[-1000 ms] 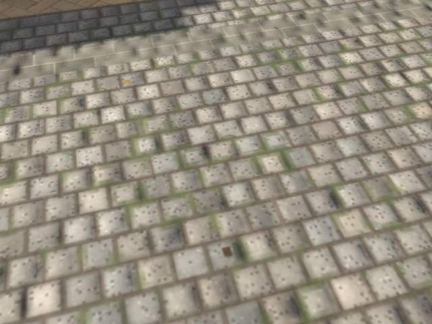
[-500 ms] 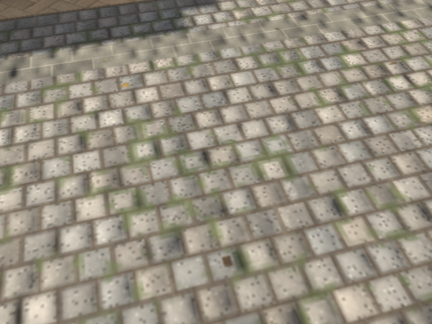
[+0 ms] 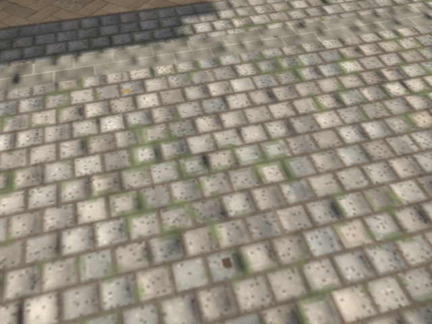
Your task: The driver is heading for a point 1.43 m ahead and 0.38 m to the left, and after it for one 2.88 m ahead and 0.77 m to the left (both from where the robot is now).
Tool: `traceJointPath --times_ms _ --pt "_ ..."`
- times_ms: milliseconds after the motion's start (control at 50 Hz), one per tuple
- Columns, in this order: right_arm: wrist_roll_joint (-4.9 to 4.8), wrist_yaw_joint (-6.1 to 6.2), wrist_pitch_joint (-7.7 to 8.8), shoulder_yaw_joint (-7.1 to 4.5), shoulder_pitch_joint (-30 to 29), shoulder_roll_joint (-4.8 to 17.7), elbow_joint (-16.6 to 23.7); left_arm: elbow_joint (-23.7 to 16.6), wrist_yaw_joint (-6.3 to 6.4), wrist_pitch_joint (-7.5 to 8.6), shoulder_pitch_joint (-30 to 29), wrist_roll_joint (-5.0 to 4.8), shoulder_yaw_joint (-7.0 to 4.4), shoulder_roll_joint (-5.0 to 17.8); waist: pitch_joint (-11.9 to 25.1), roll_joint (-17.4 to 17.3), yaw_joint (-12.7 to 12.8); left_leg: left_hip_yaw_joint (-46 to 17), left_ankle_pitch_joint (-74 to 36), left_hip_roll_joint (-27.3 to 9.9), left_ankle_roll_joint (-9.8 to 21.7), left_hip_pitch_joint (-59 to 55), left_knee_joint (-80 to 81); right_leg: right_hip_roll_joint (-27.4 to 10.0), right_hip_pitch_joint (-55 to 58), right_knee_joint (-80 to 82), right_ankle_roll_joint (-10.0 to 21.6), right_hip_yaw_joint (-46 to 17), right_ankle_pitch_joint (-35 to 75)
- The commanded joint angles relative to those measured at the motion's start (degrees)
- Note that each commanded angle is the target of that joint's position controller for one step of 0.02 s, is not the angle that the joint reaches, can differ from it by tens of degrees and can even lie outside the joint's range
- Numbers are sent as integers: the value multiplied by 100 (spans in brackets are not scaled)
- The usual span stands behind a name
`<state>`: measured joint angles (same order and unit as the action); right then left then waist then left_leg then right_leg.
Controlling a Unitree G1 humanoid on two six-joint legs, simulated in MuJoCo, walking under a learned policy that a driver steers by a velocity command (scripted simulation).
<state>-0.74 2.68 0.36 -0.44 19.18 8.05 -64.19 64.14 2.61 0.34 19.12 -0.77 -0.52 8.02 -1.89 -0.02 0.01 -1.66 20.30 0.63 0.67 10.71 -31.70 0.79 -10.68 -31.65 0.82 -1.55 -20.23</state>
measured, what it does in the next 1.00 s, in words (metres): walks ahead: right foot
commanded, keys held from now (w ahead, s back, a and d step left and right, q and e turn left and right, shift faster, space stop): w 1.00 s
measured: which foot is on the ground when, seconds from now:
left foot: down 0.00-0.72, up 0.74-1.00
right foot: down 0.00-0.28, up 0.30-0.68, down 0.70-1.00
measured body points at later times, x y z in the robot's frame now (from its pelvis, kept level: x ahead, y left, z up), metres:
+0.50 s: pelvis +0.14 +0.04 +0.01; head +0.15 +0.05 +0.46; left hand +0.27 +0.29 -0.12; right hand +0.03 -0.18 -0.13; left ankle +0.01 +0.12 -0.73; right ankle +0.22 -0.10 -0.65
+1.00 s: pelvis +0.41 +0.01 +0.01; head +0.42 +0.01 +0.46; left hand +0.40 +0.27 -0.13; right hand +0.55 -0.24 -0.10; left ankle +0.53 +0.20 -0.65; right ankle +0.41 -0.07 -0.73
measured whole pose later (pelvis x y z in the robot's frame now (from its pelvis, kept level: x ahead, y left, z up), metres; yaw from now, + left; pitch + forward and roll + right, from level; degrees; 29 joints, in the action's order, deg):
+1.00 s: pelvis +0.41 +0.01 +0.01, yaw +1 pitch +1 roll -2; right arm -0.4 1.1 5.0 -2.7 9.5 14.4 -50.1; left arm 57.7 -1.3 6.1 20.5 0.2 -1.8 12.8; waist 0.3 -2.3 2.7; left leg -3.2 4.8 -8.8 1.2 40.7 -56.1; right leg 5.4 -6.5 -13.5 4.9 3.4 -7.9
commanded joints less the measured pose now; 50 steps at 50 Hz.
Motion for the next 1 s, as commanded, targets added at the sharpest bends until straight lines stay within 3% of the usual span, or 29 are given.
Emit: traceJointPath --times_ms 20,120,180,200,240,260,280,300,320,340,360,400,420,460,520,560,600,660,680,700,720,740,760,780,800,840,880,940,1000 --pt "-71 25 110 -93 419 476 128 -122 25 107 438 -74 -99 505 -956 26 7 -131 2206 -29 443 920 610 -85 -898 694 456 -218 -2287" --pt "-125 -124 505 -66 342 323 351 -156 -106 467 911 -149 -143 611 -978 308 160 -205 1530 -51 591 1451 -29 -580 -560 898 898 -1125 -2164" --pt "-138 -220 697 1 27 103 654 -136 -179 562 1334 -155 -263 1088 -913 1084 222 295 558 152 582 2072 -1220 -1645 70 1689 1552 -2961 -1865" --pt "-131 -246 750 1 -25 145 718 -193 -185 581 1243 -140 -264 1089 -935 1018 159 258 526 91 626 2141 -1279 -1820 105 1615 1621 -3150 -1178" --pt "-149 -308 809 -36 485 213 588 -407 -199 557 717 -144 -260 1076 -720 887 -269 261 476 53 662 1300 -485 -1636 -190 1074 1326 -2402 172" --pt "-152 -318 800 -125 1452 338 246 -681 -211 528 -25 -140 -231 1035 -501 591 -826 32 141 57 763 -414 455 -1141 -1261 422 952 -1547 894" --pt "-92 -313 767 -375 2677 1055 -124 -1000 -219 597 -640 -136 -167 801 -174 -904 -1307 -1671 -325 -794 1077 -1978 1395 -84 -2475 -1922 383 -115 1680" --pt "-21 -376 751 -431 2850 1471 -88 -1111 -220 720 -321 -114 -75 447 49 -2121 -1026 -3822 -1137 -1987 1532 -2661 1959 377 -3660 -3358 219 -9 -499" --pt "46 -364 760 -274 2164 951 111 -1105 -250 778 -345 -145 -113 703 -306 -1106 -664 -3691 -1491 -2129 1529 -2320 1839 13 -4065 -4203 336 -466 -637" --pt "58 -353 744 -199 1656 749 280 -1115 -292 804 -334 -205 -125 739 -518 -554 -436 -2913 -2147 -2001 1415 -2109 1802 -142 -4229 -4538 415 -507 -172" --pt "38 -372 695 -153 1371 726 360 -1109 -303 802 -337 -186 -151 732 -516 -240 -292 -2177 -2694 -1748 1258 -2036 1850 -324 -4258 -4438 432 -336 232" --pt "47 -378 534 -30 1529 407 274 -1193 -318 757 -500 -69 -268 820 -369 -251 -252 -1172 -3619 -1239 855 -2011 1882 -554 -4141 -4233 440 46 659" --pt "77 -343 492 -16 1577 488 256 -1229 -366 701 -495 -106 -233 615 -384 -511 -185 -979 -3678 -1227 873 -1777 1957 -598 -3969 -3996 378 119 772" --pt "101 -254 467 23 1482 510 309 -1466 -410 631 -1021 -88 -170 477 -594 -388 -180 -597 -3616 -985 838 -1222 2238 -574 -3747 -3244 221 372 1222" --pt "117 -142 497 -6 1356 844 483 -1947 -407 618 -2190 -53 -48 344 -840 -353 -352 -409 -3501 -850 810 -413 2623 -328 -2947 -1316 85 649 2011" --pt "48 -103 543 -83 1503 1101 471 -2115 -434 608 -2508 -107 -54 499 -792 -565 -348 -433 -3528 -1024 831 -603 2759 -205 -2566 -678 142 664 2157" --pt "-10 -98 570 -125 1489 1143 465 -2256 -469 619 -2679 -139 -88 701 -758 -591 -233 -369 -4062 -1174 792 -1092 2586 -141 -2446 -199 323 579 2208" --pt "96 -114 496 -208 1303 1274 528 -2178 -461 640 -2017 -119 -277 1130 60 -867 301 -269 -6622 -1296 632 -1879 1366 230 -1423 -34 625 647 1857" --pt "153 -136 425 -218 1128 1281 579 -1900 -427 625 -1097 -134 -394 1342 585 -957 749 -167 -7173 -1187 565 -1799 315 346 -410 63 780 665 1824" --pt "189 -186 422 -192 863 1263 714 -1592 -367 576 -31 -121 -495 1565 1155 -859 1227 -156 -6464 -1004 440 -818 -1032 -82 1233 91 1010 223 1971" --pt "252 -278 496 -32 1318 653 804 -1404 -320 526 882 67 -603 2040 2161 510 1048 6 -3040 -98 189 1273 -3472 -1636 3469 47 1758 -2010 1386" --pt "59 -364 663 70 1786 301 628 -1322 -357 531 805 149 -490 1706 2822 1385 753 -708 952 480 199 2360 -5041 -2477 3869 1189 2274 -4364 647" --pt "-117 -393 778 -80 1182 885 832 -1354 -382 557 176 60 -392 1353 1655 986 650 -821 744 65 368 2878 -5316 -2170 2788 1598 1934 -3869 182" --pt "-213 -368 799 -135 505 1114 1084 -1476 -407 589 -494 14 -313 1116 777 501 432 -557 180 -268 414 2889 -5081 -1970 1591 1816 1690 -2812 422" --pt "-171 -309 766 -168 234 1089 1142 -1508 -478 645 -880 55 -249 966 370 -59 185 -409 -196 -508 399 2631 -4779 -1748 624 2056 1543 -2166 979" --pt "-87 -230 576 -212 555 855 1082 -1432 -543 695 -1106 116 -191 820 256 142 -234 -404 -492 -810 357 1941 -4242 -1318 -331 2364 1359 -1309 1268" --pt "-60 -178 455 -222 580 735 1101 -1255 -536 718 -883 93 -196 890 54 277 -313 -267 -557 -892 250 1902 -3866 -1169 -777 2576 1406 -899 1437" --pt "52 -123 445 -287 -210 919 1437 -1095 -408 719 -505 113 -250 1201 -165 269 -181 -199 -1343 -1046 32 2601 -2994 -1162 -673 2731 1460 -712 1576" --pt "48 -153 500 -283 -938 877 1657 -1024 -300 652 -112 67 -273 1321 -142 211 64 -122 -2225 -992 -18 2915 -1755 -1127 -162 2675 1299 -567 1771"
Next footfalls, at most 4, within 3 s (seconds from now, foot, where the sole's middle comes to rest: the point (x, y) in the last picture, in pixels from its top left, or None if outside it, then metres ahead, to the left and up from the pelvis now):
0.70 right None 0.45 -0.07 -0.77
1.24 left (171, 263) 0.72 0.18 -0.77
1.72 right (235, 214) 0.92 -0.04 -0.77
1.98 left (164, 238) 0.81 0.22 -0.77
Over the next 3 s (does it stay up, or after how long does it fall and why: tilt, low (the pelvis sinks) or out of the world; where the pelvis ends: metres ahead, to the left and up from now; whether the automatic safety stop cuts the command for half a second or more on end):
stays up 1.15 0.19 0.01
